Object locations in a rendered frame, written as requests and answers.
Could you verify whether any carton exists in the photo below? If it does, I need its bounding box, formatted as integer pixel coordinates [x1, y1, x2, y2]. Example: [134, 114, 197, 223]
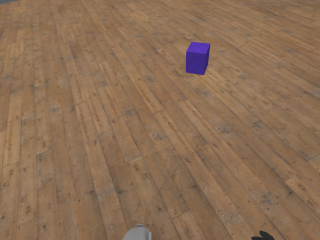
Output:
[186, 42, 210, 75]

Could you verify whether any robot right hand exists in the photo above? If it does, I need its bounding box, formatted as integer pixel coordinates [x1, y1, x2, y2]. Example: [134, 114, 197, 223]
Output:
[251, 230, 275, 240]

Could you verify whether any left robot thigh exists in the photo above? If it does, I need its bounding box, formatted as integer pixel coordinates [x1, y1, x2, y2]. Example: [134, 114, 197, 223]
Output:
[122, 227, 152, 240]

